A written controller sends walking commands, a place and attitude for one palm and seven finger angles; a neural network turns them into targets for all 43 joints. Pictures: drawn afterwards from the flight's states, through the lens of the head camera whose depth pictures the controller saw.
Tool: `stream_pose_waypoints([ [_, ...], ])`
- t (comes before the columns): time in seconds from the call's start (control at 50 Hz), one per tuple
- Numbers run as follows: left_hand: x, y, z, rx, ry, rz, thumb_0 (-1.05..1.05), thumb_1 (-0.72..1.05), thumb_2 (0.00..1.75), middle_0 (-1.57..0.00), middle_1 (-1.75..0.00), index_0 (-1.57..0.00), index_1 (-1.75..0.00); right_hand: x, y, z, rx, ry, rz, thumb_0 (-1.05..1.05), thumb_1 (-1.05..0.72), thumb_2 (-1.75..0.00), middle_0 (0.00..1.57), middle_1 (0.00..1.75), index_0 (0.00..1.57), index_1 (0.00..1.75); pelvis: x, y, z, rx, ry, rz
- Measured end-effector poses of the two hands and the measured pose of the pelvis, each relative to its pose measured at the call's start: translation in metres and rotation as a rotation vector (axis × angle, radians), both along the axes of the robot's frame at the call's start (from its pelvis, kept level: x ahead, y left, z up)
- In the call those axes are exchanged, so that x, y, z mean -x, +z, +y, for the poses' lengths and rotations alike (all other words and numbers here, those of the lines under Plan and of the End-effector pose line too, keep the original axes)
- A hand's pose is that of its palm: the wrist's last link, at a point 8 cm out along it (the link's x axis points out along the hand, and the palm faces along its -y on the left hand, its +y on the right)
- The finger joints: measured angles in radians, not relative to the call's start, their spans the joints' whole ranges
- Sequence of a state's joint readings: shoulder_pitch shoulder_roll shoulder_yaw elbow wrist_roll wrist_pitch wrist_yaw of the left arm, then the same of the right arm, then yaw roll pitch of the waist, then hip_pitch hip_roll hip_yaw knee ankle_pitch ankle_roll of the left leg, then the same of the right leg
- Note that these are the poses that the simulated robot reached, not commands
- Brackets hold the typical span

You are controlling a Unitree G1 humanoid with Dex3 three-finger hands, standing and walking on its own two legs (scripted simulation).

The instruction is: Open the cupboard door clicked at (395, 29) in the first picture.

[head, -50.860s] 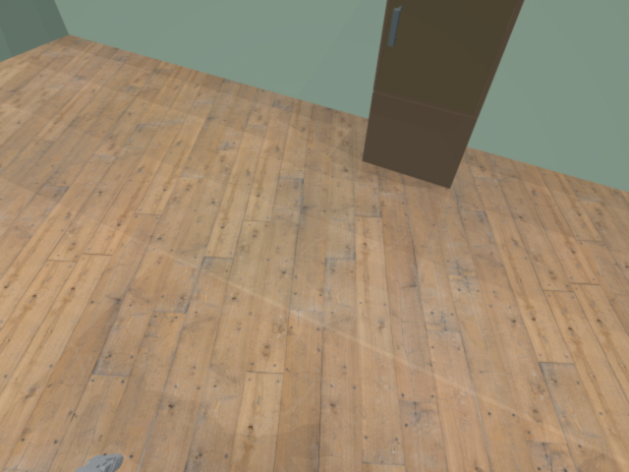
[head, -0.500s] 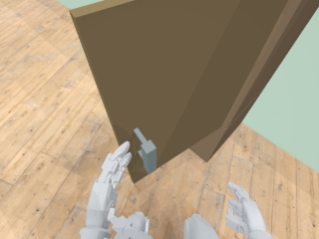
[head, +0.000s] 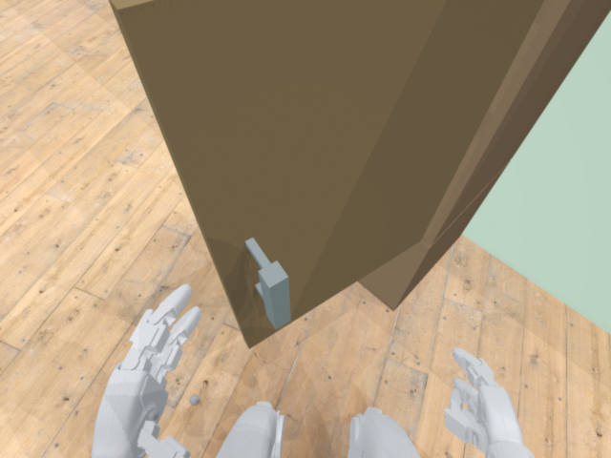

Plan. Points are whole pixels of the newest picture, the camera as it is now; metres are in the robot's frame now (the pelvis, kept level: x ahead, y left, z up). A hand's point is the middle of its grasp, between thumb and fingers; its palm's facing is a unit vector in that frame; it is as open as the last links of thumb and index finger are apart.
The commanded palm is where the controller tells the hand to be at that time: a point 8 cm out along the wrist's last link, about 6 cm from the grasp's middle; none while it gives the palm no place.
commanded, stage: draw the hand back to the body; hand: left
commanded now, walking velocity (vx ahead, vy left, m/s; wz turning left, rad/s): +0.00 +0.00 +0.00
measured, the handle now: (267, 284) +0.32 +0.08 +0.05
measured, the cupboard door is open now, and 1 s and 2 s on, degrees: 78 78 78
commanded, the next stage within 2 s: step back with the hand held close in 1.60 s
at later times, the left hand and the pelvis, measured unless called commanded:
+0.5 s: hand (123, 379) +0.18 +0.17 +0.14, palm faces +0.00 -1.00 -0.07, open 16.2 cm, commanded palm +0.15 +0.23 +0.16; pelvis +0.01 +0.00 +0.05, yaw +0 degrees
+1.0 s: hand out of the picture +0.21 +0.25 +0.23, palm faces +0.34 -0.86 -0.39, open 11.7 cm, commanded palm +0.17 +0.30 +0.26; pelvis +0.04 +0.02 +0.11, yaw +0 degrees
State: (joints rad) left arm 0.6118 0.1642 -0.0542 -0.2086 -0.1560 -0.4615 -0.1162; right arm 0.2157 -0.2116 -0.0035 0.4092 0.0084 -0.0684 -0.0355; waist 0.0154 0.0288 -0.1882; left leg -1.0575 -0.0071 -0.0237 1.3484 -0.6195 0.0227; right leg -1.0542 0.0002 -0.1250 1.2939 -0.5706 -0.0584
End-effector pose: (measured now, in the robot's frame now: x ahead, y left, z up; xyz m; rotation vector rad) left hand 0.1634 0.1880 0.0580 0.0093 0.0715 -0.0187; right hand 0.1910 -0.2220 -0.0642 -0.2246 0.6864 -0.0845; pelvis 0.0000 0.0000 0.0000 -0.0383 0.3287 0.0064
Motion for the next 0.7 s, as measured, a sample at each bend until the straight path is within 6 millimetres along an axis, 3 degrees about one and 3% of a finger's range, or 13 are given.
stream_pose_waypoints([
  [0.08,-0.003,0.003,-0.001,0.005,-0.009,-0.014,-0.01,-0.5,0.3,-0.15,-0.3,-0.15,-0.3,0.002,0.001,-0.001,0.0,-0.007,-0.008,0.01,-0.9,-0.89,0.2,0.3,0.2,0.3,0.002,-0.001,0.0,0.0,-0.002,-0.002],
  [0.16,-0.004,0.021,0.003,-0.023,-0.014,-0.027,-0.01,-0.5,0.3,-0.15,-0.3,-0.15,-0.3,0.006,0.007,0.001,-0.019,-0.028,-0.002,0.01,-0.9,-0.89,0.2,0.3,0.2,0.3,0.001,0.007,-0.001,-0.001,-0.003,-0.027],
  [0.28,0.002,0.054,0.013,-0.042,0.016,-0.022,-0.01,-0.5,0.3,-0.15,-0.3,-0.16,-0.3,0.012,0.029,0.006,-0.045,-0.049,-0.01,0.01,-0.9,-0.89,0.2,0.3,0.2,0.3,-0.003,0.028,0.0,-0.001,0.001,-0.072],
  [0.54,0.0,0.097,0.041,-0.07,0.017,-0.053,-0.01,-0.47,0.31,-0.16,-0.3,-0.16,-0.3,0.005,0.068,-0.001,-0.013,-0.058,-0.078,0.01,-0.9,-0.89,0.2,0.3,0.2,0.3,-0.014,0.055,0.005,0.006,0.006,-0.145],
  [0.7,0.001,0.125,0.065,-0.315,0.2,0.093,-0.01,-0.28,0.39,-0.17,-0.3,-0.17,-0.3,-0.001,0.089,0.01,-0.009,-0.088,-0.072,0.01,-0.9,-0.89,0.2,0.3,0.2,0.3,-0.026,0.082,0.012,-0.004,-0.008,-0.216],
])
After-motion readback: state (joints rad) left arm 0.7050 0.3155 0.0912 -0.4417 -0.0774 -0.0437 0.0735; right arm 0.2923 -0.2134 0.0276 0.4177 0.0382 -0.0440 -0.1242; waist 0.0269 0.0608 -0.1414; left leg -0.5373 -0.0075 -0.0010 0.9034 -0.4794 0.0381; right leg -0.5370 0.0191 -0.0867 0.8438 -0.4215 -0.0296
